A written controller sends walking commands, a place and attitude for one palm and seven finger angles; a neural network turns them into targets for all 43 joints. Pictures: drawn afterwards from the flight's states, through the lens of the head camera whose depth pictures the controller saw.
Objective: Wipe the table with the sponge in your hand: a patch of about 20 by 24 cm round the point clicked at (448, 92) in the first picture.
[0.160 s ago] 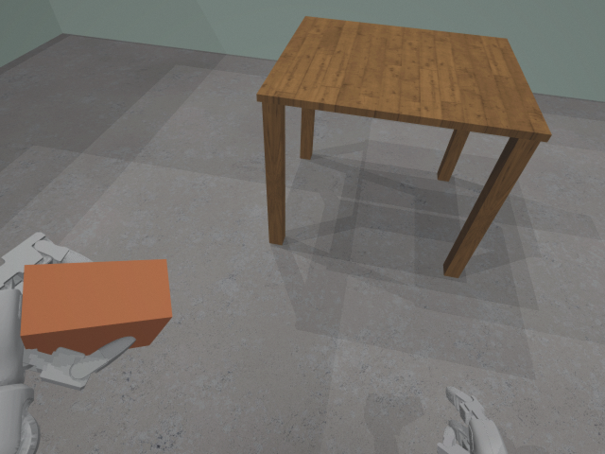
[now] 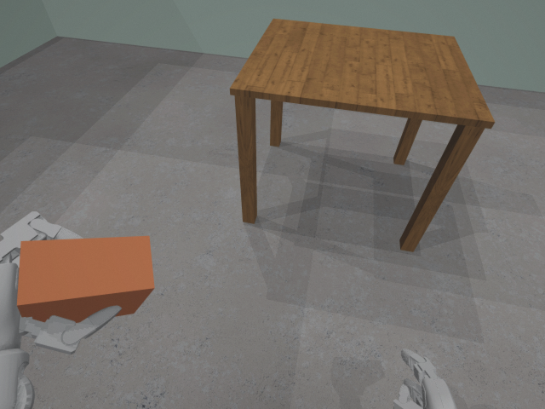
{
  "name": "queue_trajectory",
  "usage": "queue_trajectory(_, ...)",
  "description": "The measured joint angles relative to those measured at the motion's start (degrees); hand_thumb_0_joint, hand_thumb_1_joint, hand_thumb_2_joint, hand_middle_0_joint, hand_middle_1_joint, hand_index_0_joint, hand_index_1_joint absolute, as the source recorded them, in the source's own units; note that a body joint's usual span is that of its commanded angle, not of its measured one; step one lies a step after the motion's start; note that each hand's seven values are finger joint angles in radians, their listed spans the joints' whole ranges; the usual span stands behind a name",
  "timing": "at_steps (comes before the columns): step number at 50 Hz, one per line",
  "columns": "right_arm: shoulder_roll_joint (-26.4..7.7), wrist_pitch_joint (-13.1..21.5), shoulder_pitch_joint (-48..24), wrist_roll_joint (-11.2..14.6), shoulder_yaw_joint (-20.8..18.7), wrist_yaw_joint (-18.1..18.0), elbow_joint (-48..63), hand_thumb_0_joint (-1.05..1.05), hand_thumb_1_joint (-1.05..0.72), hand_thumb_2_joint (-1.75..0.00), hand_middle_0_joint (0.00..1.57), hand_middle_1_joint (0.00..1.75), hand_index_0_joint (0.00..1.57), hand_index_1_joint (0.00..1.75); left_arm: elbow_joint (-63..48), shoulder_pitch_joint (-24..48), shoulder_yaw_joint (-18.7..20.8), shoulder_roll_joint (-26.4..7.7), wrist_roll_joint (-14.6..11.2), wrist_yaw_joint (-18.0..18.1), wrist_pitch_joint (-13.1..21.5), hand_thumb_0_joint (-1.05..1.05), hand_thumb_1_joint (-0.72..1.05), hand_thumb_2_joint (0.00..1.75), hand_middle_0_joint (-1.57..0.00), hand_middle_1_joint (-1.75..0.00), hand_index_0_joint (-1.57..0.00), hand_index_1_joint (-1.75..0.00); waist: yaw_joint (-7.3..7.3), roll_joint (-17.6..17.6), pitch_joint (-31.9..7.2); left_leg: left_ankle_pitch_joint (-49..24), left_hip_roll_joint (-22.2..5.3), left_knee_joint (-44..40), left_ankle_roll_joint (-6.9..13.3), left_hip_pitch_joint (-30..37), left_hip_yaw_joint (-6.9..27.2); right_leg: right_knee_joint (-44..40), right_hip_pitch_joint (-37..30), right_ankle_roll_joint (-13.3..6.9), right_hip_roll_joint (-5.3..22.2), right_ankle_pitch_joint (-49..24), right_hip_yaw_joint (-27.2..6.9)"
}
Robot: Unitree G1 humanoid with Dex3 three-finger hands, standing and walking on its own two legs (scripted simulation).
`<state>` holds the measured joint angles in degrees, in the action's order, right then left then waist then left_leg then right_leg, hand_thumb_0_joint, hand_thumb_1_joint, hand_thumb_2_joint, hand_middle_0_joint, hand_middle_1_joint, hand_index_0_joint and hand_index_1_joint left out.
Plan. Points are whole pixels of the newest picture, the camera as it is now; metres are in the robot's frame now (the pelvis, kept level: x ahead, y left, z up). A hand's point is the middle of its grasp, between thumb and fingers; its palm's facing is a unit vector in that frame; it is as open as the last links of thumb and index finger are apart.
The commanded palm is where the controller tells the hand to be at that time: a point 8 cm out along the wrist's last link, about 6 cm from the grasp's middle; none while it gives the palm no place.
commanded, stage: stand and wait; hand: left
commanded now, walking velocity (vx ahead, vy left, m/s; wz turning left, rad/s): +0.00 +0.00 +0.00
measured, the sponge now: (105, 282) +0.22 +0.21 +0.14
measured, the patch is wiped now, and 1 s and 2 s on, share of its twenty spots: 0.00 0.00 0.00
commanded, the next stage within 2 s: look at it before walking up in 0.10 s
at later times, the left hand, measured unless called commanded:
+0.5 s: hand (69, 285) +0.21 +0.24 +0.16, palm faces +0.42 -0.83 -0.38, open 9.9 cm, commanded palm +0.17 +0.27 +0.18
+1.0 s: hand (206, 198) +0.33 +0.12 +0.17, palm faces +0.16 -0.84 -0.52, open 9.9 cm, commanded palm +0.29 +0.17 +0.18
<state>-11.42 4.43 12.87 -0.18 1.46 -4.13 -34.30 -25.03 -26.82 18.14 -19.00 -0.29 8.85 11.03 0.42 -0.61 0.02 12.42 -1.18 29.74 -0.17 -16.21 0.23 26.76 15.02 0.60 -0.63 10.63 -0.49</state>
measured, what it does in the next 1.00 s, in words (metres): lifts its left foot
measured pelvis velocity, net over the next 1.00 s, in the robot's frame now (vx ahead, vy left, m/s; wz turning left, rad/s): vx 0.07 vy -0.07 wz -0.23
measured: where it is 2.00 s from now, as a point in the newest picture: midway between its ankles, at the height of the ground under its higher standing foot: (335, 386)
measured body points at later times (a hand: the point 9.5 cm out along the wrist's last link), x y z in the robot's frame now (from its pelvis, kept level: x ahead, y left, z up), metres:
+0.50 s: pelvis +0.00 +0.00 +0.00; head -0.02 +0.00 +0.45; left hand +0.18 +0.28 +0.18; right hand +0.15 -0.23 -0.08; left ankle +0.04 +0.12 -0.74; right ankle +0.04 -0.13 -0.73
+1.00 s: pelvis +0.07 -0.07 +0.01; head +0.09 -0.09 +0.45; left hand +0.32 +0.16 +0.20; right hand +0.14 -0.35 -0.10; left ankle +0.15 +0.08 -0.66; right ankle +0.02 -0.11 -0.74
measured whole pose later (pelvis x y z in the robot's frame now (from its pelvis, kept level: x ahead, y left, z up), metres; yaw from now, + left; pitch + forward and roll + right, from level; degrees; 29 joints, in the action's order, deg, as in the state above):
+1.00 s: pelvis +0.07 -0.07 +0.01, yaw -13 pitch +2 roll +2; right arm -15.1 1.1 13.8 -0.4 -1.8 -2.7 -35.1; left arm -26.2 -29.9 21.4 -23.1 -0.6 8.0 14.1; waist -1.3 -0.4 1.0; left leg 15.1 -5.9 60.0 -2.8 -35.7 -2.7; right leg 23.8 10.4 -6.4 -4.5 15.3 0.5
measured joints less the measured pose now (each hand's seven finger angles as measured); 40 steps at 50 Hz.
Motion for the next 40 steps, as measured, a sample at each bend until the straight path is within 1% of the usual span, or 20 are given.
queue_trajectory(9,-0.32,-0.29,0.18,0.01,-0.19,-0.09,-0.24,0.01,-0.90,-0.90,0.20,0.30,0.20,0.30,1.43,0.44,-0.48,0.42,0.07,-0.06,-0.58,-0.01,-0.47,0.97,-0.78,-1.32,-0.78,-1.31,0.01,-0.13,-0.06,-0.22,-0.12,-0.08,-0.01,0.05,-0.05,-0.29,-0.12,-0.04,-0.12,-0.35,-0.05)
queue_trajectory(18,-0.28,-0.10,0.54,0.07,-0.26,-0.03,-0.03,0.01,-0.90,-0.90,0.20,0.30,0.20,0.30,0.33,0.22,-0.06,-0.02,0.15,0.05,-0.05,-0.01,-0.47,0.97,-0.78,-1.32,-0.78,-1.31,-0.14,0.02,0.16,-0.60,-0.02,-0.27,0.02,-0.05,-0.02,-0.35,0.02,0.00,-0.02,-0.65,-0.03)
queue_trajectory(21,-0.22,-0.17,0.50,0.00,-0.18,0.10,0.00,0.01,-0.90,-0.90,0.20,0.30,0.20,0.30,0.37,-0.25,0.20,0.00,0.15,0.09,0.03,-0.01,-0.47,0.97,-0.78,-1.32,-0.78,-1.32,0.30,0.00,-0.12,-0.29,-0.22,0.19,0.03,-0.26,-0.67,0.42,0.67,-0.08,-0.21,-0.47,-0.66)
queue_trajectory(23,-0.12,-0.38,0.52,-0.14,-0.16,0.10,0.12,0.01,-0.90,-0.90,0.20,0.30,0.20,0.30,0.41,-0.59,0.45,0.10,0.13,0.18,-0.11,-0.01,-0.47,0.97,-0.78,-1.32,-0.78,-1.32,0.71,0.07,-0.57,0.91,-0.57,1.33,0.20,-0.65,-1.56,2.19,1.68,-0.39,-0.51,0.92,-1.41)
queue_trajectory(26,0.06,-0.63,0.79,-0.30,-0.12,-0.16,0.38,0.01,-0.90,-0.90,0.20,0.30,0.20,0.30,0.94,-0.33,0.67,0.66,0.30,0.40,-0.53,-0.01,-0.47,0.97,-0.78,-1.32,-0.78,-1.32,1.04,-0.15,-1.36,2.93,-1.39,2.93,0.43,-1.15,-2.62,6.50,3.57,-1.13,-1.20,7.94,-2.09)
queue_trajectory(28,0.40,-0.40,0.75,-0.35,-0.13,-0.33,0.55,0.01,-0.90,-0.90,0.20,0.30,0.20,0.30,1.51,0.54,0.99,0.81,0.38,0.53,-0.72,-0.01,-0.47,0.97,-0.78,-1.32,-0.78,-1.32,1.17,-0.52,-1.17,2.57,-2.33,3.85,0.32,-1.21,-3.19,11.61,5.14,-1.08,-1.39,11.86,-0.62)
queue_trajectory(30,1.11,0.00,0.62,-0.63,-0.11,-0.17,0.27,0.01,-0.90,-0.90,0.20,0.30,0.20,0.30,2.28,1.35,1.42,0.65,0.45,0.48,-0.68,-0.01,-0.47,0.97,-0.78,-1.32,-0.78,-1.32,1.36,-0.63,-0.84,3.55,-3.35,4.74,-0.43,-0.77,-3.92,16.04,5.99,-0.78,-1.31,14.44,1.59)
queue_trajectory(31,1.41,0.11,0.65,-0.73,-0.05,0.08,0.18,0.01,-0.90,-0.90,0.20,0.30,0.20,0.30,2.57,1.56,1.54,0.61,0.45,0.38,-0.71,-0.01,-0.47,0.97,-0.78,-1.32,-0.78,-1.32,1.49,-0.71,-0.81,4.12,-3.96,5.07,-0.87,-0.45,-4.41,16.80,5.89,-0.66,-1.19,15.35,2.76)
queue_trajectory(33,1.70,0.37,0.86,-0.83,0.13,0.69,0.27,0.01,-0.90,-0.90,0.20,0.30,0.20,0.30,2.71,1.86,1.50,0.54,0.44,0.13,-0.88,-0.01,-0.47,0.97,-0.78,-1.32,-0.78,-1.32,1.80,-1.03,-0.75,5.47,-5.30,6.33,-1.85,-0.07,-5.51,15.04,4.37,-0.63,-0.88,15.76,5.11)
queue_trajectory(34,1.67,0.53,1.01,-0.85,0.20,0.98,0.53,0.01,-0.90,-0.90,0.20,0.30,0.20,0.30,2.47,2.06,1.38,0.35,0.48,-0.01,-0.93,-0.01,-0.47,0.97,-0.78,-1.32,-0.78,-1.32,1.87,-1.24,-0.73,6.54,-6.00,7.86,-2.29,-0.41,-5.93,12.57,3.11,-1.05,-0.85,14.80,5.94)
queue_trajectory(35,1.44,0.65,1.01,-0.79,0.12,1.28,0.68,0.01,-0.90,-0.90,0.20,0.30,0.20,0.30,2.17,2.61,1.04,0.24,0.62,-0.20,-0.87,-0.01,-0.47,0.97,-0.78,-1.32,-0.78,-1.32,1.75,-1.84,-0.44,8.51,-6.92,10.51,-1.83,-1.31,-5.88,11.35,2.82,-2.46,-1.40,10.11,6.54)
queue_trajectory(36,1.23,0.54,0.83,-0.69,-0.05,1.52,0.27,0.01,-0.90,-0.90,0.20,0.30,0.20,0.30,1.93,3.40,0.45,0.13,0.74,-0.41,-0.79,-0.01,-0.47,0.97,-0.78,-1.32,-0.78,-1.32,1.56,-1.90,-0.19,12.30,-6.77,15.59,-1.56,-3.17,-4.95,12.28,3.38,-4.22,-1.69,7.82,6.77)
queue_trajectory(37,0.95,0.27,0.50,-0.63,-0.22,1.69,-0.67,0.01,-0.90,-0.90,0.20,0.30,0.20,0.30,1.85,4.36,-0.41,0.28,0.65,-0.55,-0.77,-0.01,-0.47,0.97,-0.78,-1.32,-0.78,-1.32,1.27,-1.59,0.14,14.45,-5.73,22.18,-1.63,-5.59,-3.45,13.22,3.56,-5.47,-1.70,8.16,6.88)
queue_trajectory(38,0.61,-0.09,0.15,-0.62,-0.38,1.86,-1.74,0.01,-0.90,-0.90,0.20,0.30,0.20,0.30,1.85,5.09,-1.15,0.69,0.65,-0.67,-0.68,-0.01,-0.47,0.97,-0.78,-1.32,-0.78,-1.32,1.02,-1.18,0.42,14.58,-4.64,28.02,-1.78,-7.78,-2.34,13.05,3.14,-6.23,-1.72,8.96,6.78)
queue_trajectory(40,-0.10,-1.00,-0.33,-0.68,-0.48,2.01,-2.81,0.01,-0.90,-0.90,0.20,0.30,0.20,0.30,1.73,4.38,-1.50,1.33,0.50,-0.92,0.15,-0.01,-0.47,0.97,-0.78,-1.32,-0.78,-1.32,0.53,-0.40,0.61,12.08,-3.45,36.21,-2.26,-11.38,-1.67,10.48,1.74,-6.83,-2.16,9.15,5.68)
